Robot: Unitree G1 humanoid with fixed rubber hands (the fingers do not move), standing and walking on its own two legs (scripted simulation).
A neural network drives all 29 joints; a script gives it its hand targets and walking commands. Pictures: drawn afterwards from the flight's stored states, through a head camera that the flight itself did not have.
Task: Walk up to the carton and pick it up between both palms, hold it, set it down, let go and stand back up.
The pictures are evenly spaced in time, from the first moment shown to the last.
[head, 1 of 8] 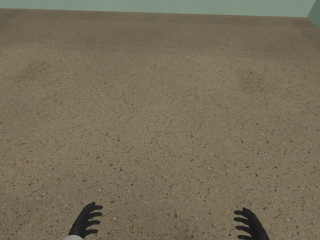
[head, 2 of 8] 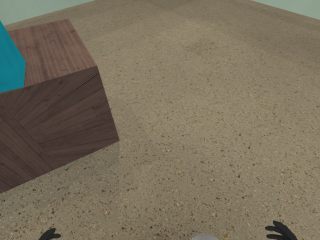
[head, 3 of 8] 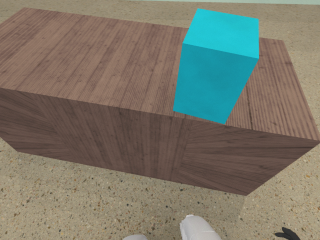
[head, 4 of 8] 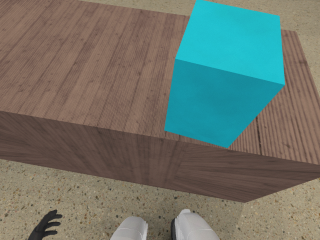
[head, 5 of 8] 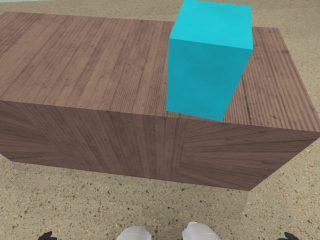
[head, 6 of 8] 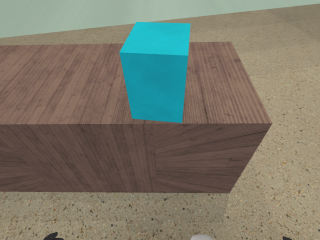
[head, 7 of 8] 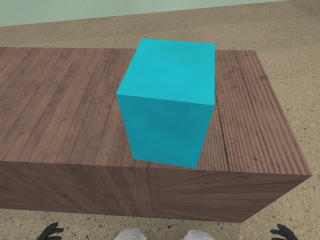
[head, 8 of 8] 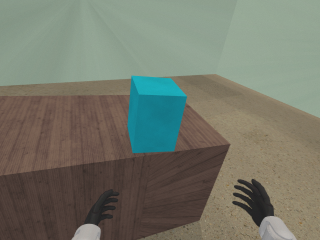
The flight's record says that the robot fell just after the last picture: yes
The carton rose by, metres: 0.00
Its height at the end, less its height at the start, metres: +0.00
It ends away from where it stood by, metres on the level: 0.00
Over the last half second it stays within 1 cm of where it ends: yes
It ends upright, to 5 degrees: yes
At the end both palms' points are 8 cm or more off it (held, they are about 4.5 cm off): yes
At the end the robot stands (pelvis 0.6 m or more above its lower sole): yes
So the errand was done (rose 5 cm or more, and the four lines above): no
